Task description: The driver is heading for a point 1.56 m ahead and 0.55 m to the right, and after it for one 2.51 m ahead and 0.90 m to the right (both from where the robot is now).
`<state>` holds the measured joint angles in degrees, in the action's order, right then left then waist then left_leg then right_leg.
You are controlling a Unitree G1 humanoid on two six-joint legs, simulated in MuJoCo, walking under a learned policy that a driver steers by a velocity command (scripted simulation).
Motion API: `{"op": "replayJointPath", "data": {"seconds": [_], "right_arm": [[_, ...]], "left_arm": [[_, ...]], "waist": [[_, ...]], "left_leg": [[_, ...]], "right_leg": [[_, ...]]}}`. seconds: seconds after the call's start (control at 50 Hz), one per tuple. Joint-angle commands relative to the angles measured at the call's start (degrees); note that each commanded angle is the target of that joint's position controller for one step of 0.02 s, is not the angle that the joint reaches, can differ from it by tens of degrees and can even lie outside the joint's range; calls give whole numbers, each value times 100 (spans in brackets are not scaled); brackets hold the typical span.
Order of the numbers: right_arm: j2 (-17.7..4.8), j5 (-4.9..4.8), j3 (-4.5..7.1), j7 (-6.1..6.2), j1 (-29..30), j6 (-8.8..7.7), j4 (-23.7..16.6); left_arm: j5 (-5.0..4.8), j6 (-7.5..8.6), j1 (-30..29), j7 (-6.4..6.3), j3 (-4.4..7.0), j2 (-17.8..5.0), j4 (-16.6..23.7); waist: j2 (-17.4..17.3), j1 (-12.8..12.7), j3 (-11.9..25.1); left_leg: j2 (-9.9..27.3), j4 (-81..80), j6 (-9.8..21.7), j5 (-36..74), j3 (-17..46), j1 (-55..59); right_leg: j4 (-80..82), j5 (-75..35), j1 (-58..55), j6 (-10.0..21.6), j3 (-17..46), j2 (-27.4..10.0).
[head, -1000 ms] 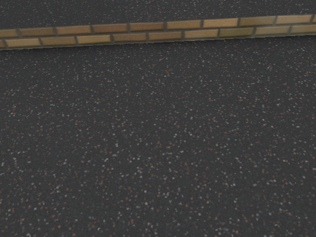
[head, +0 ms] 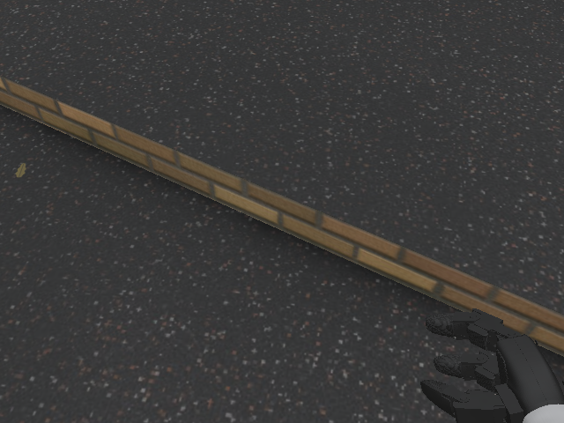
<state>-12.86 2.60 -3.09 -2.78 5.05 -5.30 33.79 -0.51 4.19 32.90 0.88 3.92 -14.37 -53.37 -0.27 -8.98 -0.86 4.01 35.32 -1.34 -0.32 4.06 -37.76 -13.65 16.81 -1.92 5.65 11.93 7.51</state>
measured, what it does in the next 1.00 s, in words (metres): walks ahead, turning right: left foot, then right foot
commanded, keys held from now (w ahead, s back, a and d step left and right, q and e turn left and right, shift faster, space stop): e+shift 0.56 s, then shift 0.08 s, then q+shift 0.36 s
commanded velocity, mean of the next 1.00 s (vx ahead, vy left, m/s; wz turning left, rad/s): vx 0.24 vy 0.00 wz -0.52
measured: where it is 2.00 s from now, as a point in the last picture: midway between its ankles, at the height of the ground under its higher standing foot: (378, 367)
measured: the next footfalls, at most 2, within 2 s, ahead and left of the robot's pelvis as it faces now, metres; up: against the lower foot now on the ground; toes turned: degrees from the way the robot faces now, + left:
left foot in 0.08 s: +0.28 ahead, +0.15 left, +0.00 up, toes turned -7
right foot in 0.48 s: +0.43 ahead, -0.14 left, +0.00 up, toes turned -28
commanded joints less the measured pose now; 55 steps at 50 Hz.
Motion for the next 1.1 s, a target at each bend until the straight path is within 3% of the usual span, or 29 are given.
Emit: {"op": "replayJointPath", "data": {"seconds": [0.02,0.06,0.08,0.1,0.12,0.14,0.16,0.22,0.28,0.36,0.42,0.46,0.48,0.5,0.52,0.54,0.56,0.6,0.68,0.76,0.78,0.82,0.88,0.92,0.94,0.96,0.98,1.02,1.1], "right_arm": [[-703,-16,228,119,50,-76,-321],[-944,34,358,291,-1048,-191,-68],[-1286,109,481,410,-2044,-259,94],[-1691,217,595,481,-2937,-228,248],[-1865,89,726,378,-2924,-127,267],[-1131,-6,615,343,-2433,-58,114],[-586,-35,456,329,-2178,-73,158],[-602,-100,477,392,-2116,-53,466],[-790,-211,582,392,-1723,-89,511],[-958,-263,681,345,-1245,-96,559],[-1247,-374,820,320,-1567,-16,605],[-1373,-436,878,283,-1760,153,577],[-1214,-350,831,249,-2034,219,580],[-695,-113,714,211,-2662,334,462],[-999,-30,734,282,-2909,475,246],[-1138,-6,731,340,-2662,535,299],[-1206,-50,743,373,-2226,553,250],[-1172,-23,740,445,-2190,627,350],[-837,-112,663,435,-2352,748,567],[-517,-196,555,371,-2161,792,677],[-520,-218,549,337,-2098,811,719],[-725,-253,616,285,-1976,827,691],[-718,-251,642,236,-2108,770,713],[-674,-219,639,232,-2272,706,732],[-899,-156,684,238,-2279,659,666],[-1606,-158,879,242,-2192,624,566],[-1779,-145,998,233,-2530,633,665],[-1458,-230,978,275,-2292,680,690],[-1244,-282,1004,260,-2108,763,549]], "left_arm": [[-41,73,-395,-49,274,-1143,476],[-65,43,-430,-51,335,-1327,438],[-126,92,-662,-38,314,-1155,591],[-123,106,-563,-128,130,-316,815],[-274,-24,-54,-263,146,-690,1111],[-32,-153,-519,-294,201,-947,965],[62,-215,-1131,-222,225,-913,1038],[201,-495,-1564,36,183,-506,1268],[232,-626,-1961,181,92,-337,1682],[199,-612,-2135,372,9,-411,1787],[270,-643,-2114,354,78,-718,1801],[353,-556,-1369,233,201,-970,1606],[394,-470,-1042,108,281,-1173,1466],[289,-486,-1424,0,392,-1904,1678],[32,-525,-1292,26,542,-2225,1989],[28,-598,-1634,1,515,-2012,2077],[55,-658,-1998,-18,433,-1670,2085],[76,-669,-2363,-73,283,-1197,2020],[194,-531,-2173,-55,188,-1030,1778],[268,-489,-2280,-77,-44,-553,1569],[299,-486,-2278,-79,-84,-507,1498],[300,-521,-2227,-108,-18,-791,1395],[201,-578,-2253,-199,26,-942,1327],[130,-593,-2224,-291,42,-954,1267],[121,-585,-2199,-318,35,-872,1294],[108,-578,-2314,-329,-3,-662,1529],[190,-580,-2774,-351,-6,-705,1667],[153,-606,-2566,-287,-6,-626,1568],[186,-587,-2576,-199,-21,-636,1574]], "waist": [[232,540,-60],[231,1069,675],[283,1514,1239],[-858,1508,1991],[-1698,1290,3217],[-723,1233,2581],[-549,1306,1641],[-838,996,531],[-790,644,356],[-822,459,308],[-568,448,354],[-272,171,722],[281,94,760],[1404,778,635],[1213,496,2135],[556,587,1840],[325,665,1086],[327,962,493],[86,959,921],[418,867,848],[522,812,741],[664,747,466],[476,849,292],[323,964,147],[-163,944,42],[-1157,820,-214],[-1283,1161,-383],[-491,850,-208],[-519,922,293]], "left_leg": [[-507,-648,61,141,-402,1929],[-572,-1125,232,326,-349,3390],[245,-929,426,467,238,4743],[2217,-161,616,3294,1514,6120],[3118,-170,1450,3787,3224,6753],[2498,-394,1290,3559,2456,5972],[2018,-549,1074,3608,1484,5305],[1534,-1193,848,3138,430,3841],[1637,-1697,941,2795,-137,3165],[1070,-1669,473,1913,-1526,2260],[1235,-764,344,2601,-1680,2629],[1159,1034,232,2408,-1764,2633],[846,2404,50,11,-1736,1809],[72,4453,-237,-4305,-1739,378],[-352,5003,-375,-4124,-425,-93],[-94,4724,-324,-3622,-37,-135],[-9,4153,-260,-3099,17,-54],[134,3259,-195,-2580,-72,481],[-36,2706,-36,-2391,-230,1244],[-29,1580,117,-1971,-298,1891],[-92,1284,138,-1936,-315,2105],[-293,1041,199,-2144,-392,2053],[-469,340,342,-2234,-548,2174],[-525,-761,524,-1848,-382,2541],[-56,-1508,711,-1630,519,2570],[1227,-1907,1263,-373,2467,2579],[1671,-2079,1775,785,3034,2357],[973,-1820,1615,736,2216,2428],[314,-1492,1265,977,1907,3225]], "right_leg": [[-271,-3645,1182,422,998,-1065],[-2281,-4914,1146,5,784,-635],[-3614,-3710,1997,-139,698,-445],[-5340,1430,3133,-191,-136,-54],[-6831,1999,3907,-292,-594,-49],[-6745,1304,4209,-297,-694,-554],[-6426,928,4462,-396,-819,-613],[-5912,731,4411,-593,-918,-898],[-4967,190,4225,-594,-1018,-1052],[-2827,-1766,2459,-391,-1566,-853],[-2418,-1400,1970,-121,-1841,-597],[-1917,-1135,1106,199,-1862,-241],[-1519,-1958,315,368,-1312,-467],[-2160,-6185,-164,787,681,-1968],[-1195,-5462,-978,1807,2589,-2716],[-757,-3365,-552,1710,2499,-2610],[-494,-2165,279,1458,2044,-2217],[-381,-2068,1261,975,1246,-1716],[-571,-3301,1647,852,695,-1657],[-164,-1555,1994,649,285,-1553],[-56,-990,2109,611,216,-1561],[-52,-442,2044,659,286,-1707],[-371,-579,1775,629,284,-1906],[-790,-779,1872,328,47,-1820],[-1429,-635,2059,33,-287,-1507],[-2442,330,2998,-436,-1192,-451],[-3597,1345,3339,-547,-1105,-131],[-4475,923,3328,-640,-702,-342],[-4355,503,3529,-808,-780,-375]]}}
